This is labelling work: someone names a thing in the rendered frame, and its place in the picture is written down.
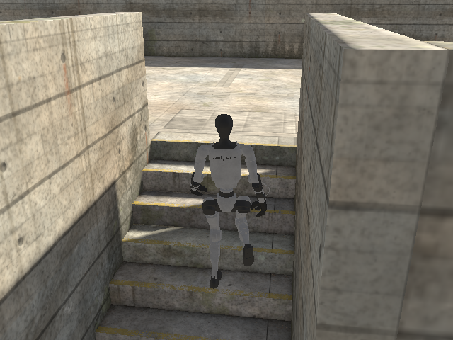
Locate right robot shin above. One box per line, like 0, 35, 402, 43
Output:
238, 217, 249, 247

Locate robot right hand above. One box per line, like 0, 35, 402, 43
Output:
251, 201, 267, 217

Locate left robot upper arm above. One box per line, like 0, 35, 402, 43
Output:
193, 144, 210, 183

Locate left robot forearm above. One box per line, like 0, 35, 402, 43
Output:
190, 172, 200, 191

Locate right robot forearm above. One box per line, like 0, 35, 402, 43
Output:
252, 173, 266, 203

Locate robot left hand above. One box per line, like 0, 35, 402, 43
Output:
190, 184, 207, 196

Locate right robot upper arm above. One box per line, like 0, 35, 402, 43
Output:
239, 144, 259, 183

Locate robot left thigh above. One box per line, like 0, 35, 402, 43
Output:
202, 197, 222, 242

